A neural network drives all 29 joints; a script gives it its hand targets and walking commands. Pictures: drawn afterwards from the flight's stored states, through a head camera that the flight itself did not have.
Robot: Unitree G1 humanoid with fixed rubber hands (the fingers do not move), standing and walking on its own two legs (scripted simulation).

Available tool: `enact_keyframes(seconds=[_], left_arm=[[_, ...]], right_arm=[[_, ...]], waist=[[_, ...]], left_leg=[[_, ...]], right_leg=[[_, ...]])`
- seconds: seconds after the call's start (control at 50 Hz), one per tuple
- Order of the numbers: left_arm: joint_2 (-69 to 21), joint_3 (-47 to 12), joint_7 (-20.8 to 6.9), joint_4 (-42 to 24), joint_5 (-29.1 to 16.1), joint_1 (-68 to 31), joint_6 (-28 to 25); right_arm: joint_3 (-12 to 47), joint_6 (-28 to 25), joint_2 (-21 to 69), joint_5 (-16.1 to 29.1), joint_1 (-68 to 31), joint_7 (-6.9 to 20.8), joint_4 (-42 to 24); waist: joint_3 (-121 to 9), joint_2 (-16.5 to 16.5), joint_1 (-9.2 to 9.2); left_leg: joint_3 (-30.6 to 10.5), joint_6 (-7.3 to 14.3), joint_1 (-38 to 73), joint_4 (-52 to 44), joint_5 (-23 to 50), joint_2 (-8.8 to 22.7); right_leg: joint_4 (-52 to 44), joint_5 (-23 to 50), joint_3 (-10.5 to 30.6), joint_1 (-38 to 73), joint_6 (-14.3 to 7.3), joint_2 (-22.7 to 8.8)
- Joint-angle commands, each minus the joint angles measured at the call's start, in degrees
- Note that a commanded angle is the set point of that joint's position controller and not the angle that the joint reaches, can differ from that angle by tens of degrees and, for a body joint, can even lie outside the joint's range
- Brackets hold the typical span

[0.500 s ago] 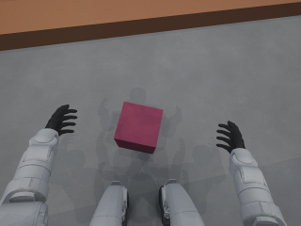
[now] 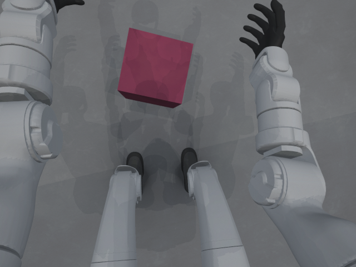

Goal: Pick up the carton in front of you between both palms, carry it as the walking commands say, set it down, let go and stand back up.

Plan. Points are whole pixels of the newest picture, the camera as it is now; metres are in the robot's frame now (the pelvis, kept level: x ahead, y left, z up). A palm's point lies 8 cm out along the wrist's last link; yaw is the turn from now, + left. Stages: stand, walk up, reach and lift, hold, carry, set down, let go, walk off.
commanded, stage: reach and lift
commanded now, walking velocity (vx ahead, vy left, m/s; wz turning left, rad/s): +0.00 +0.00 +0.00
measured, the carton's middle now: (154, 74) +0.54 +0.00 -0.53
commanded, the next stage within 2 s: none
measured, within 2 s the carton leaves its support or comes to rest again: leaves its support in 1.68 s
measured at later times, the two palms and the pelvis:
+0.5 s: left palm (94, 41) +0.58 +0.17 -0.32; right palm (226, 70) +0.50 -0.20 -0.31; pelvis +0.03 -0.01 -0.14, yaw -5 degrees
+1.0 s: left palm (105, 64) +0.56 +0.17 -0.47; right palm (210, 81) +0.50 -0.19 -0.45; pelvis -0.03 +0.00 -0.27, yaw -4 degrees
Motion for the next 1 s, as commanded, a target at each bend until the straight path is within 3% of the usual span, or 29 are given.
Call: enact_keyframes(seconds=[0.0,0.02,0.04,0.12,0.14,0.2,0.26,0.32,0.34,0.38,0.4,0.44,0.48,0.5,0.52,0.56,0.6,0.62,0.64,0.66,0.68,0.72,0.78,0.8,0.82,0.84,0.88,0.94,0.98], left_arm=[[6.4,4.4,-0.2,-7.1,3.8,-18.3,-2.1],[5.3,3.5,-0.3,-8.7,1.5,-17.7,-3.1],[5.9,3.2,-0.2,-10.3,2.2,-16.6,-4.0],[2.9,2.5,-0.5,-10.6,4.5,-12.1,-5.4],[0.3,4.7,-0.1,-5.4,2.6,-9.9,-5.3],[-1.1,4.0,1.8,-7.0,2.9,-8.1,-6.5],[-2.6,4.0,2.3,-6.8,2.4,-9.2,-7.6],[3.3,-0.5,4.8,-9.9,-0.2,-11.2,-9.5],[0.3,-2.1,5.2,-9.8,-2.1,-11.3,-9.4],[-0.7,-4.6,5.9,-9.8,-4.6,-11.1,-9.5],[4.8,-2.8,5.8,-8.1,-4.1,-10.1,-8.9],[5.3,-2.9,6.4,-9.9,-5.9,-9.2,-9.4],[9.5,-4.6,6.9,-8.6,-7.8,-8.7,-9.7],[7.4,-10.1,6.9,-16.8,-13.2,-9.0,-9.9],[12.1,-8.1,8.0,-15.3,-10.4,-12.3,-9.7],[11.9,-7.3,8.2,-12.9,-12.5,-14.2,-9.6],[8.5,-9.6,7.4,-8.7,-13.2,-15.2,-8.6],[10.7,-9.6,7.2,-13.4,-14.6,-18.2,-8.6],[11.7,-12.0,6.6,-15.0,-15.5,-21.4,-8.1],[12.1,-11.8,6.8,-8.8,-11.7,-22.1,-7.1],[6.8,-13.9,6.4,-6.6,-16.5,-22.5,-6.8],[12.0,-13.1,5.5,-1.9,-14.1,-26.3,-7.2],[12.3,-12.0,5.8,3.2,-11.8,-31.3,-7.3],[12.6,-16.7,5.8,2.3,-15.5,-33.4,-7.4],[15.2,-13.5,5.9,4.1,-11.8,-32.7,-7.6],[11.4,-15.6,5.9,3.1,-16.3,-33.0,-7.7],[14.9,-14.8,6.1,5.2,-15.8,-33.4,-8.4],[14.0,-18.5,7.0,-0.8,-19.7,-37.4,-10.0],[11.4,-20.1,6.8,-0.2,-19.3,-37.1,-9.4]], right_arm=[[-4.6,-2.5,-2.5,-3.5,-14.1,0.0,-8.3],[-2.2,-3.4,-1.7,-3.8,-13.9,0.2,-9.8],[-2.3,-3.8,-2.5,-2.7,-14.4,0.0,-11.6],[-6.3,-5.7,-2.5,-6.2,-5.8,0.6,-6.1],[-5.6,-6.9,-0.2,-5.1,-8.3,0.8,-6.8],[-4.6,-9.0,1.8,-6.0,0.6,1.5,-0.5],[-5.2,-10.6,-1.4,-4.5,-4.3,1.2,-1.1],[-2.3,-12.0,-3.8,-0.5,-5.5,0.2,-5.3],[0.9,-12.2,-4.2,1.2,-4.9,-0.1,-3.9],[1.8,-11.6,-4.2,2.0,-3.7,-0.7,1.6],[3.6,-11.4,-2.6,2.4,-3.7,-0.6,-0.3],[7.2,-11.1,-5.2,5.5,-8.0,-1.7,-6.6],[8.1,-10.8,-4.3,7.8,-3.0,-2.8,-3.2],[7.7,-10.6,-5.8,7.6,-5.3,-3.1,-7.9],[7.6,-9.8,-5.5,7.3,-8.5,-3.5,-3.9],[8.5,-10.0,-5.9,8.0,-12.8,-2.9,-9.1],[5.6,-9.4,-9.2,7.1,-10.8,-3.3,-0.1],[8.0,-9.5,-10.4,8.9,-11.9,-3.6,-1.7],[9.2,-9.6,-9.7,10.0,-14.9,-3.5,-4.0],[8.9,-8.1,-9.1,10.9,-17.3,-2.9,-0.8],[8.2,-8.3,-10.8,11.1,-21.6,-2.9,0.7],[10.6,-8.1,-8.5,11.4,-24.1,-1.6,8.4],[6.5,-8.9,-13.6,9.0,-29.4,-2.0,13.0],[7.5,-8.8,-10.9,11.2,-27.6,-1.5,15.1],[8.3,-8.6,-12.6,12.0,-29.4,-1.3,15.0],[8.3,-9.7,-14.3,11.7,-33.3,-1.2,12.7],[8.2,-10.2,-15.0,10.3,-33.4,-1.9,13.7],[10.7,-13.0,-17.0,10.1,-38.5,-2.6,6.6],[11.5,-11.7,-11.8,13.9,-32.4,-2.1,14.9]], waist=[[-57.4,8.5,1.38],[-56.8,7.2,-1.14],[-61.3,8.6,2.74],[-62.0,13.8,1.01],[-59.9,6.9,-0.73],[-56.4,9.3,0.14],[-59.3,11.7,3.20],[-70.6,11.7,0.65],[-72.6,14.0,3.89],[-66.0,12.4,0.27],[-68.8,7.2,1.96],[-69.2,7.4,5.79],[-80.3,7.5,5.85],[-87.8,7.0,1.91],[-81.6,6.2,6.24],[-74.8,5.0,4.74],[-68.2,6.8,-0.44],[-71.7,8.7,2.46],[-70.2,10.2,0.20],[-64.1,11.6,4.85],[-59.2,11.0,1.57],[-49.5,8.3,3.14],[-47.9,8.8,3.30],[-49.8,8.0,0.77],[-47.1,9.9,6.77],[-48.8,8.2,2.41],[-49.0,6.3,4.31],[-53.0,3.4,-1.51],[-51.8,11.2,2.95]], left_leg=[[-1.7,-1.5,40.8,-4.7,9.6,-2.0],[-0.7,-1.5,38.0,-4.6,11.9,-1.9],[-0.2,-1.5,40.2,-3.9,16.5,-2.1],[-1.8,-2.5,37.2,4.7,25.1,-1.2],[-2.3,-1.2,34.7,5.1,27.9,-1.5],[-4.7,-2.3,31.1,11.2,37.8,-0.7],[-4.5,-2.0,26.6,18.9,35.5,-1.1],[-4.5,-2.9,23.2,25.8,32.2,-0.8],[-3.3,-3.0,25.5,28.1,33.1,-0.4],[-3.1,-3.6,13.3,29.6,24.3,-0.5],[-3.5,-2.1,9.3,29.8,24.1,-0.6],[-1.6,-2.4,1.9,33.2,24.7,-1.0],[-0.3,-2.2,2.5,36.2,25.7,-0.9],[-0.3,-2.9,0.3,37.4,23.6,-1.2],[0.7,-3.1,-8.6,36.3,13.6,-1.3],[-1.1,-1.8,-7.8,39.4,13.6,-0.5],[0.4,-2.9,-2.9,41.5,12.7,-0.3],[-0.3,-2.7,3.1,44.4,15.0,0.0],[-0.8,-2.1,6.6,45.9,13.8,1.3],[-1.1,-2.0,6.3,45.5,11.8,1.3],[-1.2,-2.2,-0.5,45.5,4.1,1.2],[-1.2,-1.8,-9.6,45.2,-5.5,2.8],[-0.9,-2.2,-12.0,45.6,-8.1,2.4],[-2.9,-2.0,-6.8,47.0,-5.2,3.4],[-1.9,-1.9,-7.7,48.3,-4.5,3.0],[-2.6,-2.1,-7.0,48.6,-4.4,3.6],[-3.5,-1.5,-9.7,49.1,-3.3,3.2],[-4.3,-2.0,-4.4,51.3,4.1,2.5],[-2.5,-1.6,-2.1,53.2,6.5,2.8]], right_leg=[[-1.4,3.6,-8.3,15.0,2.5,5.2],[-2.9,6.6,-7.8,17.8,1.9,5.3],[-1.7,9.7,-7.9,17.5,2.5,5.4],[4.1,15.6,-5.9,10.8,1.4,5.0],[5.3,18.4,-8.5,10.3,2.0,6.3],[10.4,18.4,-7.3,-5.5,1.4,6.5],[16.1,15.8,-6.6,-12.7,1.0,5.8],[24.4,17.6,-6.2,-9.0,1.8,5.7],[23.3,16.5,-6.3,-13.0,1.9,5.9],[27.7,15.9,-6.3,-9.5,1.5,5.3],[30.0,17.8,-6.1,-6.3,1.9,6.4],[34.2,23.3,-4.9,-1.1,2.0,5.8],[37.3,30.4,-3.5,10.2,1.5,5.4],[41.5,34.8,-3.6,18.1,0.8,4.6],[42.5,29.2,-1.6,19.4,-0.9,4.4],[44.2,21.3,-5.4,6.4,1.2,5.2],[43.8,14.5,-8.1,-5.6,1.6,6.2],[43.3,11.9,-6.2,-8.0,1.3,5.2],[45.4,8.2,-8.7,-12.1,1.7,4.9],[45.0,5.5,-6.3,-17.2,2.7,3.9],[45.9,1.1,-8.1,-17.3,1.5,4.5],[48.5,-5.8,-6.5,-15.7,0.5,3.8],[49.8,-6.5,-8.1,-14.6,1.5,3.3],[51.5,-3.6,-7.6,-15.4,1.9,2.7],[52.3,-4.8,-5.5,-17.5,1.9,2.8],[53.5,-5.6,-7.5,-13.8,1.6,2.4],[55.2,-3.1,-8.0,-13.1,2.0,3.0],[57.6,5.0,-9.9,-9.5,2.0,2.9],[57.6,6.3,-7.4,-12.9,1.1,3.9]])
